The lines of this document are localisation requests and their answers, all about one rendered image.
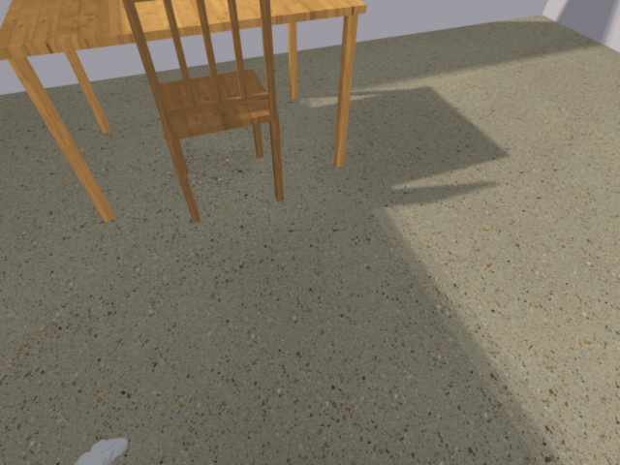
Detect table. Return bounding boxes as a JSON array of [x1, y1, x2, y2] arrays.
[[0, 0, 367, 222]]

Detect chair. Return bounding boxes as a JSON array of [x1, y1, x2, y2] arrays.
[[122, 0, 284, 223]]

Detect left robot hand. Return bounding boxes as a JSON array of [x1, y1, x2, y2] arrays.
[[74, 438, 128, 465]]

